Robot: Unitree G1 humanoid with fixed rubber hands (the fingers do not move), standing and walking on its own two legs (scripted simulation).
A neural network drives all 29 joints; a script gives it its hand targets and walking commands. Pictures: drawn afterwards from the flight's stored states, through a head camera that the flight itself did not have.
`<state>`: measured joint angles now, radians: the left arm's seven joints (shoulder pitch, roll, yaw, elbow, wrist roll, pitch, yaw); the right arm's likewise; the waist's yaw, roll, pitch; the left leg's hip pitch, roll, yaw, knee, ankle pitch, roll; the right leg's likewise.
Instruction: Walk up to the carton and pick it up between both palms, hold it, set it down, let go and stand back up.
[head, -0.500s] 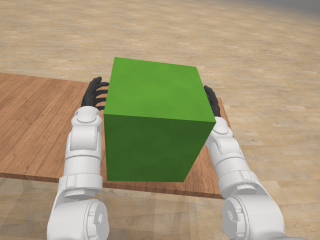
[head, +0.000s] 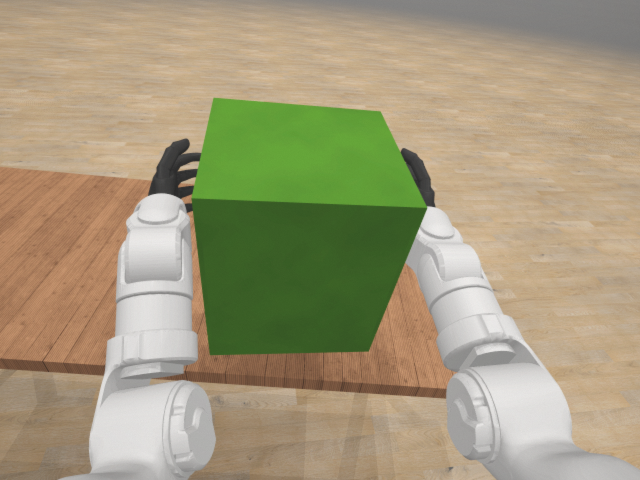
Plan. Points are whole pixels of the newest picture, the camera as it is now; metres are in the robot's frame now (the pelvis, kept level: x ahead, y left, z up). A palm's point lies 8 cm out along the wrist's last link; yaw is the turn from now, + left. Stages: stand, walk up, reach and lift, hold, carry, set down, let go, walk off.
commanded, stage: reach and lift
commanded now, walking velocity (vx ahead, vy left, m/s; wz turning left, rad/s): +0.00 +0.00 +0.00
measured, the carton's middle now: (295, 232) +0.39 +0.00 +0.18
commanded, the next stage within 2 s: hold in 0.88 s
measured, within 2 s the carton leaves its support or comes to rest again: neither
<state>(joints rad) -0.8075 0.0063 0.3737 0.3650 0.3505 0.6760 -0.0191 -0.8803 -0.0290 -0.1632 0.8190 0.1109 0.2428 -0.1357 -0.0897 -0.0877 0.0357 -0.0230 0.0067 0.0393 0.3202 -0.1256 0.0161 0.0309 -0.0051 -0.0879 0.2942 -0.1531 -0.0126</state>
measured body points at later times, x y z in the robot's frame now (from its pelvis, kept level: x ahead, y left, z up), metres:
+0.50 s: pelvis +0.01 +0.00 +0.00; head -0.05 +0.03 +0.44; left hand +0.41 +0.15 +0.24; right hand +0.40 -0.15 +0.24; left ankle +0.05 +0.11 -0.75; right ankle +0.02 -0.11 -0.75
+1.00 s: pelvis +0.01 +0.00 +0.00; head -0.06 +0.02 +0.44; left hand +0.40 +0.15 +0.26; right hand +0.40 -0.15 +0.26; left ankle +0.05 +0.11 -0.75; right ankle +0.02 -0.11 -0.75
